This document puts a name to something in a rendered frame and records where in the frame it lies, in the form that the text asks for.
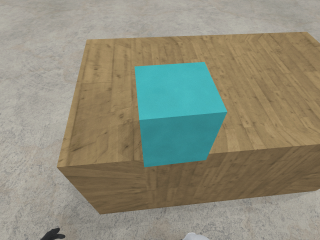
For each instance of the right robot shin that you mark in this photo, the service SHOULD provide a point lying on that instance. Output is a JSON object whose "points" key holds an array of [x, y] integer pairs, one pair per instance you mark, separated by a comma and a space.
{"points": [[191, 233]]}

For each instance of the carton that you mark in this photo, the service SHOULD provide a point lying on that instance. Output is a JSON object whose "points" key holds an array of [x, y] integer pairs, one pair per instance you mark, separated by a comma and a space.
{"points": [[180, 112]]}

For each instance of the robot left hand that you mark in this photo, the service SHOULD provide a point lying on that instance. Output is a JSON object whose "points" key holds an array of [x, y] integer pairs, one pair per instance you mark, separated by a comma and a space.
{"points": [[52, 235]]}

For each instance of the pedestal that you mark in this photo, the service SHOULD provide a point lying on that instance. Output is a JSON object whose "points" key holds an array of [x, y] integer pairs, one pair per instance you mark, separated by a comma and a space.
{"points": [[267, 145]]}

